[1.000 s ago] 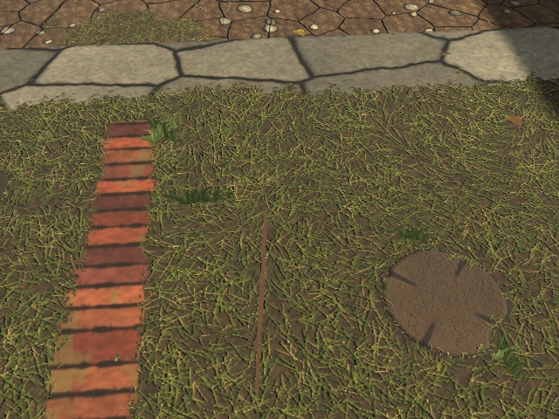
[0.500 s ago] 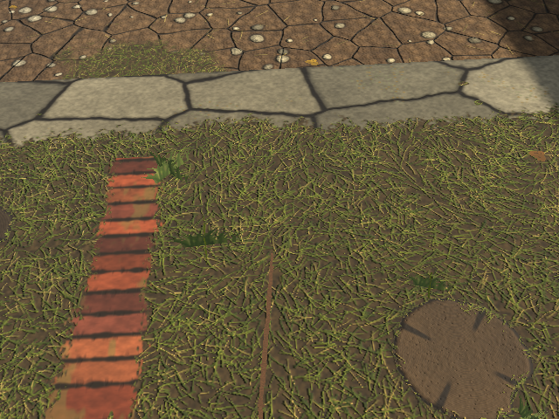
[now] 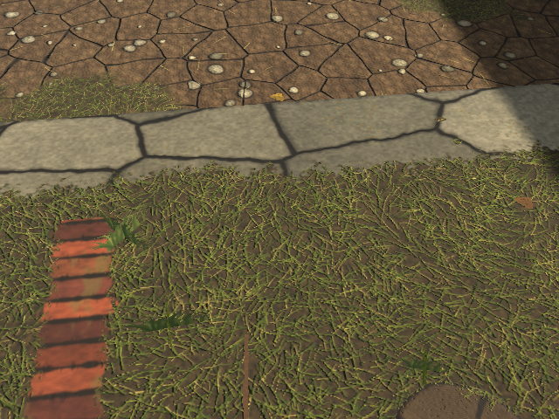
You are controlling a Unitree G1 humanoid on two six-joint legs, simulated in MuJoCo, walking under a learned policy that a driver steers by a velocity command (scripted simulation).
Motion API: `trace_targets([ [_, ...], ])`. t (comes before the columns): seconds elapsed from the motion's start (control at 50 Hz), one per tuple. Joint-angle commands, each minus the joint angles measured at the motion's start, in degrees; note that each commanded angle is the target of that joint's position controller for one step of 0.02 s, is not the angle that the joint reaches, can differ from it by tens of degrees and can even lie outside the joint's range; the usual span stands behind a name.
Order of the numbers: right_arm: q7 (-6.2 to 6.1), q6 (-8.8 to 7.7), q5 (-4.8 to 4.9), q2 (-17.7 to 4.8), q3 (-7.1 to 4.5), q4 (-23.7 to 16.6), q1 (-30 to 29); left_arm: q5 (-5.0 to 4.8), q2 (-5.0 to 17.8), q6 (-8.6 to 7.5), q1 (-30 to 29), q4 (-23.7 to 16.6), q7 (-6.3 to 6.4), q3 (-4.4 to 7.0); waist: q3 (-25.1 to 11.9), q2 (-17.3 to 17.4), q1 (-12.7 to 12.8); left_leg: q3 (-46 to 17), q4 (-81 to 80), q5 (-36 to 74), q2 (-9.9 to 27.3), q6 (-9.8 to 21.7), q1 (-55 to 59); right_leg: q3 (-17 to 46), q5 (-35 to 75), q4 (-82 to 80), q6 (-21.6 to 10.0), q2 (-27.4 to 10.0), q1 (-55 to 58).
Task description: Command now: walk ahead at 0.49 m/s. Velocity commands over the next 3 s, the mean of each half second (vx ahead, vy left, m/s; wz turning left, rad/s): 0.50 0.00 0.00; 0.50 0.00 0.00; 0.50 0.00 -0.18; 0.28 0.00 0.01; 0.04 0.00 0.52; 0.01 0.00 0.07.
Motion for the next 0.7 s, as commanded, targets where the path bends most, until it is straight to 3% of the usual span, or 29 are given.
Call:
trace_targets([
  [0.02,-1.11,-1.05,0.06,-7.5,-1.18,-3.1,-2.3,0.73,2.6,0.18,2.0,-2.4,0.39,0.78,3.2,4.3,2.7,-11.7,-11.8,4.0,15.9,9.8,-6.3,0.1,9.3,-8.0,1.5,-2.4,-1.0],
  [0.1,-2.00,-0.28,0.99,-9.1,-1.44,-2.1,2.3,0.18,1.7,-0.51,-7.4,-4.9,-0.36,0.38,3.1,4.3,-0.7,-9.1,-10.9,4.9,15.1,7.3,-1.0,-2.1,17.6,-24.7,2.0,0.2,0.7],
  [0.2,-2.16,0.94,1.54,-9.7,-1.81,-0.3,6.5,-0.57,2.5,-1.02,-14.4,-7.7,-2.12,0.16,4.7,5.1,-2.8,-10.2,-6.7,3.4,18.7,6.5,8.4,-2.4,12.4,-33.4,0.9,1.9,0.5],
  [0.24,-2.29,1.55,1.57,-10.4,-2.16,-0.2,6.0,-0.58,3.8,-1.53,-13.0,-8.1,-2.70,0.56,3.9,5.9,-1.3,-11.0,-3.6,6.4,20.1,5.6,10.9,-2.9,7.7,-35.8,-0.7,2.8,3.8],
  [0.26,-2.31,1.87,1.53,-10.8,-2.25,-0.4,4.9,-0.53,4.8,-1.77,-9.9,-7.4,-2.78,1.11,2.2,6.5,0.9,-10.5,0.1,13.2,19.7,4.8,11.0,-4.2,6.0,-36.9,-1.7,4.2,8.9],
  [0.28,-2.29,2.19,1.26,-10.1,-1.95,-0.7,3.8,-0.43,6.9,-1.91,-2.5,-5.2,-2.61,2.35,-2.0,6.1,4.7,-8.1,8.8,22.7,17.0,3.5,9.9,-5.7,5.6,-38.2,-3.1,6.2,18.6],
  [0.3,-2.26,2.17,0.43,-7.9,-0.97,-2.0,3.3,-0.07,11.0,-2.03,9.3,-2.3,-2.16,3.92,-10.4,3.0,9.1,-4.9,24.5,20.6,13.4,1.4,1.6,0.0,7.1,-36.5,-6.3,1.1,35.6],
  [0.32,-1.71,0.91,0.22,-1.2,1.09,-3.0,9.2,0.83,17.7,-1.53,16.9,-0.7,-2.04,5.58,-18.8,-11.5,8.2,-0.6,48.1,-1.4,3.7,-3.2,-22.9,25.0,1.0,-39.9,-15.4,-13.3,59.1],
  [0.34,-1.41,-0.70,1.18,-3.3,0.77,-2.0,9.3,0.71,13.1,-1.47,17.8,-0.5,-2.27,4.29,-22.5,-12.7,8.5,-9.6,57.5,-24.0,2.5,-2.7,-31.2,39.5,-3.7,-47.8,-17.4,-16.3,61.6],
  [0.36,-1.19,-1.54,2.71,-8.9,-0.70,-3.6,3.9,0.39,9.5,-1.59,12.4,-1.4,-2.26,3.08,-13.7,-8.6,7.4,-10.6,60.8,-20.7,6.2,-1.3,-36.1,31.4,-3.9,-48.2,-14.0,-14.4,54.5],
  [0.38,-1.40,-1.64,2.79,-9.3,-0.86,-4.6,0.0,0.30,7.4,-1.46,6.6,-2.8,-2.25,2.32,-8.8,-4.4,5.7,-8.9,59.0,-15.0,9.5,-1.0,-34.9,22.8,0.5,-49.2,-12.0,-12.0,46.0],
  [0.4,-1.77,-1.27,1.99,-8.5,-1.08,-4.9,-1.9,0.47,5.6,-1.37,2.7,-3.4,-2.55,1.70,-5.0,-1.2,4.1,-7.9,55.2,-10.9,11.4,-1.3,-32.6,17.1,4.4,-51.5,-11.0,-9.5,38.3],
  [0.42,-2.05,-0.44,1.42,-7.7,-1.42,-4.8,-1.5,0.81,4.2,-1.50,1.1,-3.4,-2.80,1.26,-3.1,-1.8,2.2,-8.1,51.7,-8.1,13.1,-1.5,-29.1,12.8,6.8,-53.5,-9.9,-7.2,33.3],
  [0.46,-2.18,1.06,1.21,-5.0,-1.25,-4.1,0.6,0.98,4.1,-1.75,2.1,-2.1,-3.06,1.29,-2.0,-2.4,0.6,-7.1,49.1,-5.6,13.4,-2.3,-25.5,8.4,11.2,-56.1,-10.2,-5.2,28.8],
  [0.5,-2.37,1.64,0.94,-5.0,-1.49,-5.1,-1.3,1.02,5.8,-1.93,4.2,-0.8,-2.63,1.75,-0.5,-1.4,0.3,-6.8,45.6,-2.0,13.6,-3.1,-28.1,5.7,16.3,-57.3,-10.8,-5.0,28.8],
  [0.56,-2.33,1.59,0.55,-4.7,-1.66,-7.4,-8.1,0.87,6.5,-1.38,7.0,0.6,-1.62,1.88,1.1,-0.9,1.7,-6.6,35.8,5.6,13.6,-4.1,-32.6,3.3,18.6,-58.1,-10.4,-4.8,31.1],
  [0.62,-1.83,1.22,0.78,-3.8,-1.35,-9.1,-14.3,0.49,7.1,-1.00,9.1,1.5,-0.98,1.89,2.4,-1.3,3.4,-5.2,25.2,12.6,12.2,-4.1,-30.7,0.8,15.9,-59.0,-9.1,-3.6,31.8],
  [0.7,-0.93,0.87,1.31,-3.7,-1.00,-11.2,-20.9,-0.03,7.7,-0.42,13.2,3.7,-0.69,2.13,4.7,-1.2,5.6,-4.2,17.6,13.0,10.7,-3.6,-30.9,0.4,13.4,-58.3,-8.8,-5.2,37.2],
])
Next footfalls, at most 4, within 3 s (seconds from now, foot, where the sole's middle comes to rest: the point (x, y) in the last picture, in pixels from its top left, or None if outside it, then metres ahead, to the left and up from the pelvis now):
0.30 right None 0.34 -0.17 -0.78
0.86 left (253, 368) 0.65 0.07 -0.78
1.42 right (334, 265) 0.96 -0.16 -0.78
1.92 left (280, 204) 1.21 -0.01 -0.78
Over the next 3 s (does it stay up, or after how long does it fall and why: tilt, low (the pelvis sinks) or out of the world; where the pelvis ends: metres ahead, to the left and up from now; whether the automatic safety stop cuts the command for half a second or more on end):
stays up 1.09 -0.10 -0.01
